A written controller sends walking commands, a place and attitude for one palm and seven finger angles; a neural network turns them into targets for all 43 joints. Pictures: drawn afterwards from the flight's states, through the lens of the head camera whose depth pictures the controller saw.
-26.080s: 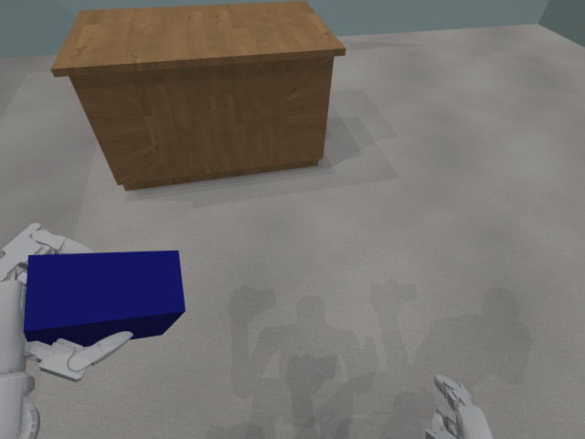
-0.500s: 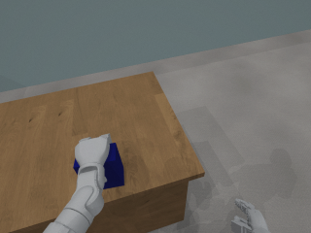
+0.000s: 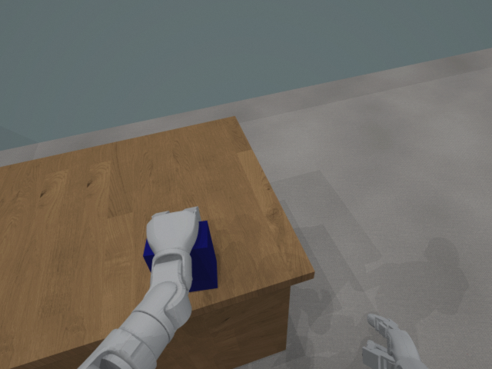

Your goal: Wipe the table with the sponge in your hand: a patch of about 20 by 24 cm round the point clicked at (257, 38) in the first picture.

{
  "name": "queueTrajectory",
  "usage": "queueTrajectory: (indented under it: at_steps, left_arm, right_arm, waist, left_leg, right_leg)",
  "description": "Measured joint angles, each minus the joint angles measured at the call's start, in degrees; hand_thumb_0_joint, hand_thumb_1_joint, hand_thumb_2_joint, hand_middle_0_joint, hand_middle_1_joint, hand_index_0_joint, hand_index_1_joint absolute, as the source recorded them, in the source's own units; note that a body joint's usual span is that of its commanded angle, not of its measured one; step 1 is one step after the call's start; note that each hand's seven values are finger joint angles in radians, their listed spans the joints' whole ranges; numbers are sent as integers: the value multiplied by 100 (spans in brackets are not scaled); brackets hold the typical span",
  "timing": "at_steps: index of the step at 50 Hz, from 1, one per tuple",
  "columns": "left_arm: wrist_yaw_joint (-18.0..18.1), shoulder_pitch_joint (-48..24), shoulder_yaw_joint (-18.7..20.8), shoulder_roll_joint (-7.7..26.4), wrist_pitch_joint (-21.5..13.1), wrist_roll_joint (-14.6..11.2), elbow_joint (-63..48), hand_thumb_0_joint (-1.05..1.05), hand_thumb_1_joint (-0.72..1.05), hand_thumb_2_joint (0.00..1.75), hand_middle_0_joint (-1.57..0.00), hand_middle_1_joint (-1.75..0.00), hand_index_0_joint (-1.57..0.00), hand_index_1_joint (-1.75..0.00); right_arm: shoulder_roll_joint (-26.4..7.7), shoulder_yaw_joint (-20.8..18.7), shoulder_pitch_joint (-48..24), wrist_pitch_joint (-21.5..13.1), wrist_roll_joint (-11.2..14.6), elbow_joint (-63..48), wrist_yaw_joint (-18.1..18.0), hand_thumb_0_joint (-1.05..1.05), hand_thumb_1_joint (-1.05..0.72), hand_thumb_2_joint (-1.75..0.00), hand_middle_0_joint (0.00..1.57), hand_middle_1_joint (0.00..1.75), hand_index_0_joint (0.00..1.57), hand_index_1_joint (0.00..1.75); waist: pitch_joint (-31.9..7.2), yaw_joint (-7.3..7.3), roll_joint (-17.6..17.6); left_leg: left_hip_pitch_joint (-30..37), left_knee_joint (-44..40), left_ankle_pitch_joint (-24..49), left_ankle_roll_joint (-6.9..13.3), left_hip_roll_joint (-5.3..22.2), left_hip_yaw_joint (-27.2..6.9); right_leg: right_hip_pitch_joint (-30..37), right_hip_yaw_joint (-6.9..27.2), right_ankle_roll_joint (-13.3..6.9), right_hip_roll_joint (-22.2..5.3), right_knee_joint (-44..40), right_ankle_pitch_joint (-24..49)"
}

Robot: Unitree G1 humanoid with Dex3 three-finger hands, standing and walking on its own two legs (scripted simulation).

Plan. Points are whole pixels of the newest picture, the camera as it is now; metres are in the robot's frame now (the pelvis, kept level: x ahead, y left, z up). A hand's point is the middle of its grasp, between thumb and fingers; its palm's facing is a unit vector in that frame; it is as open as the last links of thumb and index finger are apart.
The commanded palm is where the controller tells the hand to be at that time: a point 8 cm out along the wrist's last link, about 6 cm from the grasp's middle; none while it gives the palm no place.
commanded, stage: wipe forward along the third lane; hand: left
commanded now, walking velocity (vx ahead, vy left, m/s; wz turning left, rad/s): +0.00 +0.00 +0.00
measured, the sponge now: (186, 265) +0.32 +0.17 -0.04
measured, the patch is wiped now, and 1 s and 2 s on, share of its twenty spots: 0.70 0.75 0.90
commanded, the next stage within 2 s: wipe back along the third lane in 1.60 s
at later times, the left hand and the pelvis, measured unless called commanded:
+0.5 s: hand (184, 232) +0.36 +0.17 +0.01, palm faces -0.07 -0.03 -1.00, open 10.5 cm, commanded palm +0.34 +0.18 +0.04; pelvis -0.01 -0.01 +0.00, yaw -1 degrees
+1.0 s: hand (182, 211) +0.41 +0.19 +0.01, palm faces -0.08 -0.01 -1.00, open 10.5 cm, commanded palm +0.39 +0.19 +0.04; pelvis -0.01 +0.00 -0.01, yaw -2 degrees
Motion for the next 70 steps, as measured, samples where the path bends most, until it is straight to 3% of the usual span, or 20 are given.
queueTrajectory:
  at_steps: [17, 42, 70]
  left_arm:
    - [148, -820, 438, -29, -151, 52, 1063, -1, -52, 103, -64, -133, -69, -133]
    - [426, -2219, 1088, 303, -502, -22, 2775, 0, -53, 103, -65, -132, -69, -133]
    - [455, -3313, 1343, 660, -530, 52, 3724, 0, -53, 103, -65, -132, -70, -132]
  right_arm:
    - [-12, 22, 161, 8, -32, 145, -187, 1, -91, -90, 20, 30, 20, 30]
    - [-16, -12, 705, -45, -91, 351, -233, 1, -91, -90, 20, 30, 20, 30]
    - [18, -4, 863, -153, -163, 398, -100, 1, -91, -90, 20, 30, 20, 30]
  waist:
    - [-34, -163, -98]
    - [-167, -533, -117]
    - [-243, -817, -201]
  left_leg:
    - [-323, 62, 72, -10, 59, 10]
    - [-1107, 378, 29, 21, 134, 72]
    - [-1743, 693, -138, 130, 88, 136]
  right_leg:
    - [-375, 18, -52, 58, 134, 53]
    - [-1153, 97, -14, 128, 349, 105]
    - [-1666, 170, 171, 74, 379, 102]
